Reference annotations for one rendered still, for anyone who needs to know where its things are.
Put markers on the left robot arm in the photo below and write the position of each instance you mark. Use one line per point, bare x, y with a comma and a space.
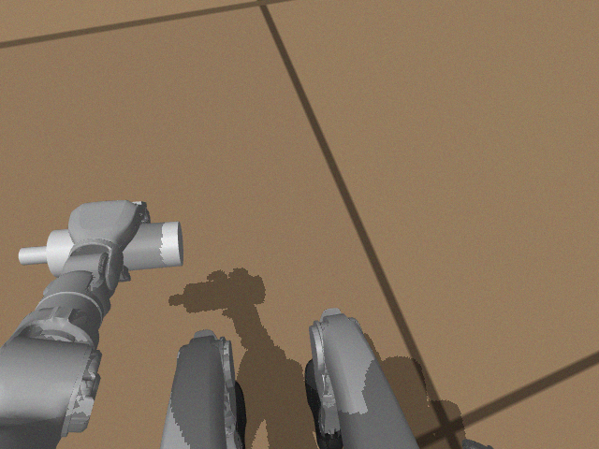
48, 367

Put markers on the bottle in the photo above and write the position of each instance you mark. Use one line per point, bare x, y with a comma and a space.
156, 245

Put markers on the right robot foot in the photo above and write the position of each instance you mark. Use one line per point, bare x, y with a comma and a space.
324, 440

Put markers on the left robot hand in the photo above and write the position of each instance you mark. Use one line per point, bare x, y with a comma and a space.
116, 221

